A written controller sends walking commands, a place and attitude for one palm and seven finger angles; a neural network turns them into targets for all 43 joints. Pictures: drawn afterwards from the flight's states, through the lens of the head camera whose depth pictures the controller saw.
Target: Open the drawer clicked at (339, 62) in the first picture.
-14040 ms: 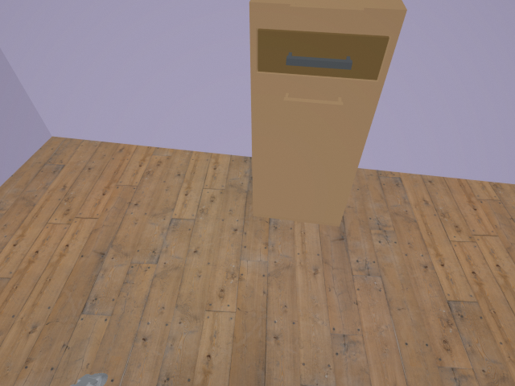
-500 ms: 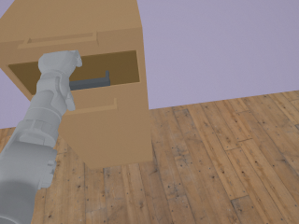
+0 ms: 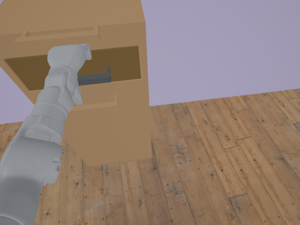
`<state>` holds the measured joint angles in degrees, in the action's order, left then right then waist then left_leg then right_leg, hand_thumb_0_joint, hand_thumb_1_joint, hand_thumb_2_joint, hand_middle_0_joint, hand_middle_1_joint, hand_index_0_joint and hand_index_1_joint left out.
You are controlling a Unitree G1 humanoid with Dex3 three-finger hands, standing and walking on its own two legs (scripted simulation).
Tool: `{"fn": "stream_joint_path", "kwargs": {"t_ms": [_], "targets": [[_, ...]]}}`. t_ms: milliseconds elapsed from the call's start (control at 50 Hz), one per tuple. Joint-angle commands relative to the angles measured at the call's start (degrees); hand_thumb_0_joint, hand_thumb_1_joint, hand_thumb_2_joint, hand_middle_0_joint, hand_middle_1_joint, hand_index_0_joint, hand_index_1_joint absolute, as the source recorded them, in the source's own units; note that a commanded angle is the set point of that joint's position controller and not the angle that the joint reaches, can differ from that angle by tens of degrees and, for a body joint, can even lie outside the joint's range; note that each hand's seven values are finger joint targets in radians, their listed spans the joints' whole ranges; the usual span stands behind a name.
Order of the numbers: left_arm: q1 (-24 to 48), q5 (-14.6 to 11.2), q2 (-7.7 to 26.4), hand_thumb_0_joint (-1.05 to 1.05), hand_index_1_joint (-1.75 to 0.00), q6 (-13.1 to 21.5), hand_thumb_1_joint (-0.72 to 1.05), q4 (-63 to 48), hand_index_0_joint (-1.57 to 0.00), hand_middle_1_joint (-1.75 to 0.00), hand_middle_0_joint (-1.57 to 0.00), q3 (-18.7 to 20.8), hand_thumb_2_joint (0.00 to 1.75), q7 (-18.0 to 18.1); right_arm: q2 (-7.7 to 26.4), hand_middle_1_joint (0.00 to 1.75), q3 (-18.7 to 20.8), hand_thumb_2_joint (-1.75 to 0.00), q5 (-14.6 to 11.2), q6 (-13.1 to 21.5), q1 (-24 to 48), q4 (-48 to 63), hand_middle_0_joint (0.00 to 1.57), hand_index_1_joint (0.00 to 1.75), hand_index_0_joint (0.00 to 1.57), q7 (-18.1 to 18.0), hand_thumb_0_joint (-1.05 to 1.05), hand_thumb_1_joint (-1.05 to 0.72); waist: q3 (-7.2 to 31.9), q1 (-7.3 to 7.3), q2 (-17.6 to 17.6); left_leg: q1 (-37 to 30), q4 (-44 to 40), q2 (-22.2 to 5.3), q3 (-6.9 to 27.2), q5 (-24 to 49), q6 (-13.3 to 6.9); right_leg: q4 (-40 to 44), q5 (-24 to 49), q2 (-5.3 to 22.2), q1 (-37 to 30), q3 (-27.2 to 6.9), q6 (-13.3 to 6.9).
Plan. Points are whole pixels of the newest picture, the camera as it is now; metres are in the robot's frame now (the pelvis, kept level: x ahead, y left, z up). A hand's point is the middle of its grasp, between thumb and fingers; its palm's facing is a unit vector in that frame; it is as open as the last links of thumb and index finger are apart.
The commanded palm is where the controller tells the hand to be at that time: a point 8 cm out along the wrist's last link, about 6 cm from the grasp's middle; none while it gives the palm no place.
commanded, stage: move the hooked fingers above the handle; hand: left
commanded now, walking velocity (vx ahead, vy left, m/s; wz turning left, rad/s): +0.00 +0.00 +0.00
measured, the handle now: (79, 76) +0.55 +0.20 +0.08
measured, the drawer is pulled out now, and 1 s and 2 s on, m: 0.00 0.00 0.00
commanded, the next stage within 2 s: lower the fingers behind the handle in 0.18 s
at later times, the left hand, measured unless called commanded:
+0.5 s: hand (69, 76) +0.50 +0.20 +0.12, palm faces -0.01 -0.01 -1.00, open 13.9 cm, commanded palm +0.48 +0.20 +0.18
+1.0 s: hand (77, 81) +0.50 +0.19 +0.10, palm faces +0.00 -0.01 -1.00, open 13.8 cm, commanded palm +0.48 +0.20 +0.14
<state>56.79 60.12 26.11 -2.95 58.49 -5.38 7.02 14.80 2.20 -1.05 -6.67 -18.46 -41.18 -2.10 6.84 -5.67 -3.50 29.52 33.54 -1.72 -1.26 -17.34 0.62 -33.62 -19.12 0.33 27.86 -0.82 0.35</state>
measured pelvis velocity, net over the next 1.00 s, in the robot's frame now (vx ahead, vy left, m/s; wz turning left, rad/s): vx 0.00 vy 0.00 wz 0.00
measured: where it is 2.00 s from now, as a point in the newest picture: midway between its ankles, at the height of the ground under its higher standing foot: outside the picture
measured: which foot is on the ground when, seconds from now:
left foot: down 0.00-1.00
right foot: down 0.00-1.00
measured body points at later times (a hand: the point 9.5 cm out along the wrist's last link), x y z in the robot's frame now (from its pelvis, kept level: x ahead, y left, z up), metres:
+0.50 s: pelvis +0.00 +0.00 +0.00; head +0.06 -0.02 +0.45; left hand +0.49 +0.20 +0.18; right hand +0.03 -0.28 -0.13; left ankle -0.02 +0.13 -0.73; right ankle -0.04 -0.12 -0.73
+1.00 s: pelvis +0.00 +0.00 +0.00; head +0.07 -0.02 +0.44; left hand +0.50 +0.19 +0.15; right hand +0.03 -0.27 -0.14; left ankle -0.02 +0.13 -0.73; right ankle -0.04 -0.12 -0.73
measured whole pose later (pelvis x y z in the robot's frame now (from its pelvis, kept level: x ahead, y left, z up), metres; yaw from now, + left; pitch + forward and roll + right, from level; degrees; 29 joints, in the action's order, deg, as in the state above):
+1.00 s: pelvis +0.00 +0.00 +0.00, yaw +0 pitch +15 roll +0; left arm 53.9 60.6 25.1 -3.2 58.6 -5.1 10.0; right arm 14.3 2.7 -0.3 -6.7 -19.0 -41.2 -1.6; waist 7.7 -5.3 -3.4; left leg 32.2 36.0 -1.9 -1.1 -18.7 0.6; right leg -35.7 -20.3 0.2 30.3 -0.8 0.4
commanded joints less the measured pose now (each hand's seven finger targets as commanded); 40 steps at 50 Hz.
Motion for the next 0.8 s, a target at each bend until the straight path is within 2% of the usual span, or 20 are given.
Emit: {"fn": "stream_joint_path", "kwargs": {"t_ms": [0, 40, 60, 100, 140, 160, 180, 220, 240, 260, 280, 340, 380, 440, 500, 520, 540, 640, 720, 780], "targets": [[32.16, 0.17, 20.73, 0.0, -1.2, -3.79, -0.5, -9.23, -0.3, -1.2, -0.3, 6.35, 0.3, 1.9, 8.76, 0.3, 2.71, -0.9, -0.3, 1.0, -3.87, 4.85, 0.2, 0.3, 0.2, -0.93, 0.0, -0.9, 22.13, -0.57, 3.48, -11.84, -1.07, 2.78, -1.85, 22.6, -3.37, 2.73, 25.09, -2.46, -10.77, 2.05, -1.16], [32.97, 0.1, 20.75, 0.0, -1.2, -3.36, -0.5, -8.69, -0.3, -1.2, -0.3, 6.05, 0.3, 1.01, 8.85, 0.3, 2.61, -0.9, -0.38, 0.94, -3.84, 4.95, 0.2, 0.3, 0.2, -1.3, 0.0, -0.9, 21.71, -1.07, 4.75, -11.7, -1.32, 2.74, -1.81, 21.69, -3.46, 3.26, 24.13, -2.37, -10.97, 1.81, -1.05], [33.95, 0.06, 19.34, 0.0, -1.2, -2.94, -0.5, -9.1, -0.3, -1.2, -0.3, 4.48, 0.3, 0.6, 8.62, 0.3, 2.63, -0.9, -0.53, 1.07, -3.82, 5.03, 0.2, 0.3, 0.2, -1.38, 0.0, -0.9, 20.92, -1.51, 3.39, -11.9, -1.49, 2.67, -1.85, 20.7, -3.43, 3.36, 23.23, -2.32, -9.84, 1.79, -0.97], [32.5, 0.14, 19.63, 0.0, -1.2, -2.12, -0.5, -8.25, -0.3, -1.2, -0.3, 4.86, 0.3, -0.02, 8.71, 0.3, 2.62, -0.9, -0.54, 1.26, -4.17, 5.09, 0.2, 0.3, 0.2, -1.56, 0.0, -0.9, 19.94, -1.31, 3.16, -12.07, -1.61, 2.64, -1.58, 20.17, -3.38, 3.44, 22.09, -2.46, -8.87, 1.88, -1.16], [33.26, -0.16, 19.58, 0.0, -1.2, -0.38, -0.5, -10.17, -0.3, -1.2, -0.3, 5.22, 0.3, -0.43, 8.51, 0.3, 2.76, -0.9, -0.31, 1.63, -4.57, 5.36, 0.2, 0.3, 0.2, -1.63, 0.0, -0.9, 21.91, -1.14, 3.87, -12.79, -1.29, 2.64, -1.62, 20.87, -3.57, 3.57, 22.75, -2.39, -10.31, 1.5, -1.11], [33.04, -0.08, 20.73, 0.0, -1.2, 0.53, -0.5, -11.87, -0.3, -1.2, -0.3, 6.13, 0.3, -0.34, 8.54, 0.3, 2.9, -0.9, -0.31, 1.73, -4.89, 5.55, 0.2, 0.3, 0.2, -1.59, 0.0, -0.9, 23.95, -0.63, 2.54, -13.53, -1.13, 2.58, -1.46, 21.89, -3.54, 2.97, 23.68, -2.42, -10.77, 1.38, -1.2], [30.99, -0.11, 19.28, 0.0, -1.2, 0.96, -0.5, -12.21, -0.3, -1.2, -0.3, 5.57, 0.3, -0.41, 8.21, 0.3, 3.02, -0.9, -0.16, 1.76, -4.7, 5.97, 0.2, 0.3, 0.2, -1.57, 0.0, -0.9, 24.36, -0.11, 1.66, -14.24, -0.8, 2.71, -1.56, 23.21, -3.52, 2.63, 24.57, -2.49, -10.9, 1.49, -1.36], [30.76, -0.44, 16.56, 0.0, -1.2, 1.56, -0.5, -12.85, -0.3, -1.2, -0.3, 3.7, 0.3, -0.35, 8.08, 0.3, 3.01, -0.9, -0.22, 1.95, -4.75, 5.9, 0.2, 0.3, 0.2, -1.34, 0.0, -0.9, 22.57, -0.54, 0.85, -14.54, -0.9, 2.49, -1.41, 22.92, -3.31, 2.88, 23.19, -2.66, -8.88, 1.89, -1.39], [30.83, -0.61, 16.93, 0.0, -1.2, 1.98, -0.5, -12.87, -0.3, -1.2, -0.3, 4.35, 0.3, -0.21, 8.18, 0.3, 3.11, -0.9, -0.19, 2.08, -4.91, 5.77, 0.2, 0.3, 0.2, -1.24, 0.0, -0.9, 21.93, -0.79, 2.92, -14.36, -0.71, 2.38, -1.45, 23.28, -3.49, 3.24, 23.39, -2.68, -9.29, 1.85, -1.36], [31.08, -0.67, 18.32, 0.0, -1.2, 2.12, -0.5, -13.24, -0.3, -1.2, -0.3, 5.34, 0.3, 0.19, 8.44, 0.3, 3.2, -0.9, -0.15, 2.18, -4.98, 5.59, 0.2, 0.3, 0.2, -1.19, 0.0, -0.9, 22.11, -0.56, 1.87, -14.09, -0.87, 2.37, -1.4, 22.46, -3.41, 3.18, 22.93, -2.68, -9.0, 1.64, -1.28], [28.84, -0.38, 19.58, 0.0, -1.2, 1.84, -0.5, -11.73, -0.3, -1.2, -0.3, 6.6, 0.3, 0.49, 8.5, 0.3, 3.22, -0.9, -0.16, 2.1, -5.15, 5.49, 0.2, 0.3, 0.2, -1.17, 0.0, -0.9, 21.18, -0.02, 2.37, -13.1, -0.85, 2.51, -1.39, 22.48, -3.36, 2.88, 23.17, -2.74, -9.34, 1.77, -1.46], [27.72, -0.35, 16.47, 0.0, -1.2, 1.57, -0.5, -12.35, -0.3, -1.2, -0.3, 4.8, 0.3, 1.16, 8.43, 0.3, 3.4, -0.9, -0.02, 2.21, -4.86, 5.55, 0.2, 0.3, 0.2, -0.7, 0.0, -0.9, 21.28, -0.09, 2.13, -13.47, -0.58, 2.45, -1.74, 24.01, -3.29, 2.89, 24.06, -2.74, -9.07, 1.94, -1.56], [25.23, -0.16, 16.45, 0.0, -1.2, 0.79, -0.5, -11.9, -0.3, -1.2, -0.3, 4.99, 0.3, 1.51, 8.51, 0.3, 3.53, -0.9, 0.02, 1.96, -5.03, 5.42, 0.2, 0.3, 0.2, -0.37, 0.0, -0.9, 21.73, 0.67, 1.06, -13.65, -0.43, 2.42, -1.78, 24.82, -3.06, 2.28, 24.56, -2.88, -8.91, 2.13, -1.69], [25.19, -0.33, 15.2, 0.0, -1.2, 0.16, -0.5, -12.9, -0.3, -1.2, -0.3, 4.21, 0.3, 1.27, 8.67, 0.3, 3.77, -0.9, -0.01, 1.76, -4.9, 5.43, 0.2, 0.3, 0.2, -0.09, 0.0, -0.9, 22.24, 0.2, 2.31, -14.0, -0.03, 2.38, -1.85, 26.1, -3.18, 2.4, 25.57, -2.91, -9.43, 2.16, -1.67], [26.42, -0.6, 12.22, 0.0, -1.2, -0.34, -0.5, -13.69, -0.3, -1.2, -0.3, 1.25, 0.3, 0.82, 8.77, 0.3, 3.92, -0.9, -0.18, 1.74, -4.59, 5.29, 0.2, 0.3, 0.2, -0.04, 0.0, -0.9, 19.85, -0.91, 1.73, -14.54, -0.29, 2.3, -1.69, 23.37, -3.25, 3.07, 22.9, -2.96, -6.5, 2.16, -1.46], [25.98, -0.53, 13.86, 0.0, -1.2, -0.28, -0.5, -12.94, -0.3, -1.2, -0.3, 2.74, 0.3, 0.77, 8.8, 0.3, 3.93, -0.9, -0.2, 1.65, -4.8, 5.13, 0.2, 0.3, 0.2, -0.18, 0.0, -0.9, 19.48, -0.75, 2.68, -14.14, -0.26, 2.44, -1.58, 22.9, -3.35, 3.1, 22.68, -3.02, -6.82, 2.16, -1.56], [27.18, -0.56, 13.99, 0.0, -1.2, 0.13, -0.5, -13.23, -0.3, -1.2, -0.3, 2.44, 0.3, 0.59, 9.04, 0.3, 3.91, -0.9, -0.06, 1.6, -4.71, 4.96, 0.2, 0.3, 0.2, -0.38, 0.0, -0.9, 19.42, -1.4, 2.89, -14.15, -0.06, 2.5, -1.53, 23.24, -3.48, 3.33, 23.1, -2.96, -6.83, 1.94, -1.55], [26.74, -0.64, 13.72, 0.0, -1.2, 2.65, -0.5, -16.2, -0.3, -1.2, -0.3, 3.11, 0.3, 1.38, 8.33, 0.3, 3.98, -0.9, 0.44, 1.84, -5.15, 5.19, 0.2, 0.3, 0.2, -0.52, 0.0, -0.9, 23.4, -0.8, 0.63, -16.05, 1.44, 2.54, -0.86, 27.42, -3.26, 1.53, 25.16, -3.06, -6.93, 2.15, -1.78], [26.4, -0.06, 13.43, 0.0, -1.2, 1.88, -0.5, -12.75, -0.3, -1.2, -0.3, 3.35, 0.3, 3.53, 8.26, 0.3, 3.71, -0.9, 0.41, 1.84, -5.25, 4.52, 0.2, 0.3, 0.2, -0.2, 0.0, -0.9, 20.21, -1.19, 1.07, -13.51, 1.59, 2.34, -0.72, 25.06, -2.96, 0.94, 23.1, -3.17, -4.16, 2.57, -1.79], [25.78, 0.52, 15.93, 0.0, -1.2, 1.05, -0.5, -12.07, -0.3, -1.2, -0.3, 5.53, 0.3, 4.87, 8.33, 0.3, 3.74, -0.9, 0.74, 1.71, -5.48, 4.54, 0.2, 0.3, 0.2, -0.1, 0.0, -0.9, 23.72, -0.4, 0.41, -13.19, 2.4, 2.43, -1.12, 27.05, -2.86, -0.11, 25.65, -3.0, -6.04, 2.31, -1.76]]}}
